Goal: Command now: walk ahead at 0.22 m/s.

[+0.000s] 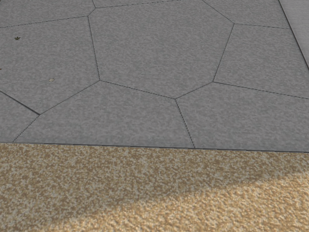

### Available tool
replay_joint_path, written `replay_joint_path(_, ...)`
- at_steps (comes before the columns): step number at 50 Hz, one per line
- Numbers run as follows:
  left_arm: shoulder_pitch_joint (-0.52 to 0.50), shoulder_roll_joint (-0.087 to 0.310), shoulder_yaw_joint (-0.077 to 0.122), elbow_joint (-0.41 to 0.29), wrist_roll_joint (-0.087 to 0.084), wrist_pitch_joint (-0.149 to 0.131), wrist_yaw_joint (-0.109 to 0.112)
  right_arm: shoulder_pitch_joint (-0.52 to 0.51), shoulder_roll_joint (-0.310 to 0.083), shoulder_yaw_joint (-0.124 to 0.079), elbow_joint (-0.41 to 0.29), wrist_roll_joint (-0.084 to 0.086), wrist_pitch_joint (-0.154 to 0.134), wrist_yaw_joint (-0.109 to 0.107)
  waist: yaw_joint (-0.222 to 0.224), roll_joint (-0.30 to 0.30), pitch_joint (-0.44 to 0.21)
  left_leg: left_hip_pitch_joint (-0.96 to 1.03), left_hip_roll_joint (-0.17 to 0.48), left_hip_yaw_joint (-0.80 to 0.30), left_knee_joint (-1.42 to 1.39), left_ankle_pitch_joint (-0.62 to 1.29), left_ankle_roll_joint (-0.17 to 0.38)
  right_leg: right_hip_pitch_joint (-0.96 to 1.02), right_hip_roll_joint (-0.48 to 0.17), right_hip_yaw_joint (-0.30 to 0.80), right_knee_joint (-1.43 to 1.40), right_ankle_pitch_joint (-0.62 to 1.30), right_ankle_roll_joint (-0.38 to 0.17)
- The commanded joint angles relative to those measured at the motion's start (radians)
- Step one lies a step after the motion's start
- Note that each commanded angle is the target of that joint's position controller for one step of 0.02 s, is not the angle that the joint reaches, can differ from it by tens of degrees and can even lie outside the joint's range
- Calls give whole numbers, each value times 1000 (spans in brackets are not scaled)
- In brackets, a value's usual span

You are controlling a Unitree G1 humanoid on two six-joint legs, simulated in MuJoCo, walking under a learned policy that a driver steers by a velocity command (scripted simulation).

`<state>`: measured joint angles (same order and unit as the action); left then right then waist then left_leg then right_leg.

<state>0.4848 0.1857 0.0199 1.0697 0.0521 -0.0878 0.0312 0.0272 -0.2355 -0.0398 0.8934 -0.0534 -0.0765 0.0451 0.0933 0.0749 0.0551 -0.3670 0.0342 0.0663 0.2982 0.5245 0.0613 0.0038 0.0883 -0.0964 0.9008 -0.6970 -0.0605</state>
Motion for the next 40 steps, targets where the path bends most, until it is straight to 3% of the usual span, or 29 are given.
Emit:
replay_joint_path(1, 44, 111, 16, -8, -39, 36, 15, 427, -122, -36, 138, -22, -13, -24, -166, 7, -62, 464, 96, -28, -213, 295, 13, -254, -49, 50, 520, 358, -67)
replay_joint_path(2, 129, 63, 22, -9, -82, 44, 15, 546, -201, -48, 163, -12, -17, -7, -155, 130, -211, 868, 276, -117, 258, 973, 77, -621, 45, 23, 906, -309, -27)
replay_joint_path(3, 175, 74, 11, -23, -123, 38, 33, 576, -222, -53, 151, 23, -19, -6, -182, 163, -358, 1142, 449, -299, 423, 1018, 220, -925, 9, 174, 971, -253, -24)
replay_joint_path(4, 21, 132, 16, -57, -88, 14, 37, 511, -179, -44, 96, 37, -19, -18, -242, 2, -335, 1041, 423, -277, 269, 535, 217, -1015, -62, 227, 825, -9, -39)
replay_joint_path(5, -51, 150, 24, -61, -58, 9, 27, 436, -135, -31, 96, 31, -19, -36, -203, -51, -247, 858, 380, -268, 200, 300, 215, -983, -87, 202, 741, 98, -32)
replay_joint_path(6, -51, 103, 18, -78, -33, 34, 5, 266, -136, -29, 69, 33, -19, -71, -84, -56, -215, 618, 418, -328, 91, -14, 275, -893, -146, 219, 527, 248, 20)
replay_joint_path(7, -69, 112, 21, -74, 3, 55, -17, 182, -66, -2, 43, 38, -19, -82, -45, -119, -161, 335, 374, -282, 13, -42, 275, -671, -185, 209, 316, 339, 57)
replay_joint_path(8, -90, 85, 18, -68, 5, 69, -28, 177, -44, 10, 55, 26, -27, -76, -45, -75, -119, 157, 298, -202, -1, 107, 262, -505, -164, 155, 174, 394, 75)
replay_joint_path(9, -92, 47, 8, -68, -14, 71, -31, 191, -45, 13, 75, 18, -30, -66, -32, -37, -107, 89, 228, -127, 9, 194, 224, -405, -156, 136, 24, 441, 70)
replay_joint_path(11, -73, 19, -4, -57, -38, 63, -31, 224, -65, 3, 104, 43, -37, -48, -35, 46, -149, 67, 149, -53, 31, 166, 161, -257, -117, 89, -131, 574, 38)
replay_joint_path(12, -55, 29, -2, -45, -40, 61, -26, 240, -69, -2, 115, 50, -34, -40, -38, 47, -162, 93, 140, -51, 48, 103, 148, -239, -105, 73, -154, 621, 26)
replay_joint_path(14, -91, 49, 4, -47, -27, 52, -22, 238, -58, 0, 124, 59, -19, -35, -37, 9, -130, 77, 136, -59, 82, -69, 122, -204, -107, 67, -228, 654, 5)
replay_joint_path(16, -130, 62, 6, -46, -2, 42, -23, 247, -52, -2, 135, 52, 7, -38, -40, -34, -84, 29, 111, -84, 130, -415, 75, -142, -115, 84, -337, 682, -14)
replay_joint_path(17, -135, 107, 14, -54, 4, 34, -21, 305, -31, 2, 145, 32, 17, -42, -58, -131, -64, 4, 62, -62, 198, -615, 36, -104, -205, 185, -406, 924, -23)
replay_joint_path(18, -140, 151, 22, -59, -7, 32, -15, 463, 23, 11, 177, 29, 29, -48, -127, -282, -99, 2, -31, -9, 297, -947, 7, -73, -364, 337, -430, 1126, -94)
replay_joint_path(19, -123, 122, 15, -57, -28, 41, -8, 496, 23, 9, 207, 43, 51, -59, -95, -303, -147, 40, -64, 2, 385, -1063, -5, -98, -422, 423, -476, 1052, -181)
replay_joint_path(20, -133, 107, 12, -57, -28, 46, -4, 441, -3, 3, 195, 45, 65, -64, -85, -273, -113, 36, -68, -19, 409, -1090, -12, -148, -408, 456, -529, 931, -196)
replay_joint_path(22, -195, 100, 7, -61, -22, 52, 5, 371, 9, 5, 178, 44, 79, -60, -102, -240, -83, 56, -50, -43, 394, -1062, -20, -208, -368, 409, -586, 774, -162)
replay_joint_path(25, -288, 83, 5, -66, -35, 61, 8, 420, 49, 22, 220, 38, 82, -64, -153, -186, -82, 223, -42, -31, 195, -827, -32, -290, -274, 279, -578, 654, -69)
replay_joint_path(27, -275, 78, 8, -58, -45, 64, 1, 407, 16, 23, 222, 25, 76, -67, -130, -140, -59, 248, 9, -89, 91, -743, -33, -306, -231, 250, -566, 516, -19)
replay_joint_path(28, -257, 74, 10, -53, -53, 68, -3, 373, 3, 24, 218, 25, 73, -65, -103, -94, -3, 164, 32, -121, 76, -783, -24, -285, -191, 215, -577, 459, -9)
replay_joint_path(30, -230, 70, 13, -30, -45, 66, -5, 349, 9, 28, 220, 31, 64, -66, -90, -46, 24, 121, 45, -129, 50, -764, -24, -212, -178, 194, -541, 563, -11)
replay_joint_path(33, -213, 66, 15, -10, -41, 58, -6, 355, 4, 28, 228, 38, 55, -76, -90, -47, -16, 161, 51, -127, 36, -699, -24, -148, -184, 187, -509, 727, -18)
replay_joint_path(40, -203, 48, 11, 24, -42, 66, -2, 357, 13, 30, 245, 38, 61, -82, -94, -66, -1, 204, 59, -123, 28, -674, -20, -152, -177, 177, -524, 719, -8)
